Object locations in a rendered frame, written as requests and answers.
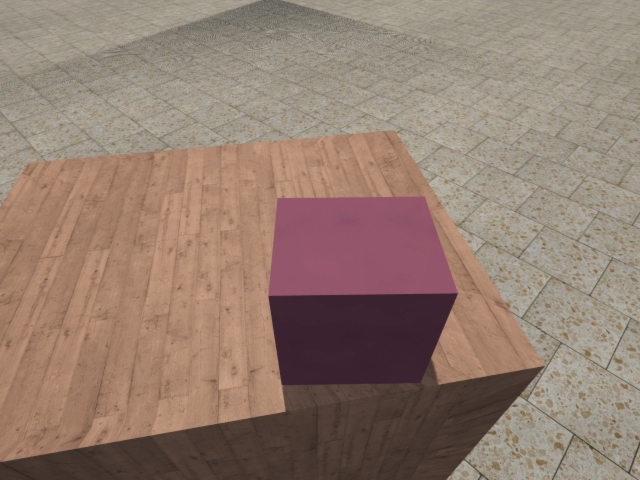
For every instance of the pedestal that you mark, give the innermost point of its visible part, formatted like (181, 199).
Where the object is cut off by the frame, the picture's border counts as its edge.
(136, 337)

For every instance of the carton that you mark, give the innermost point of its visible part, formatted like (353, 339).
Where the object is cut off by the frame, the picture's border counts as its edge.
(360, 290)

